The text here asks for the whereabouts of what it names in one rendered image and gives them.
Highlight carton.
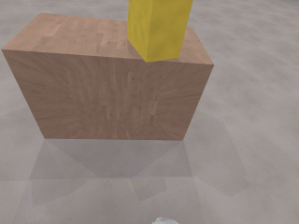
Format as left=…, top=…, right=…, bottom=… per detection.
left=127, top=0, right=193, bottom=63

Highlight pedestal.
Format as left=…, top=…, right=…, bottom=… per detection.
left=1, top=12, right=214, bottom=141

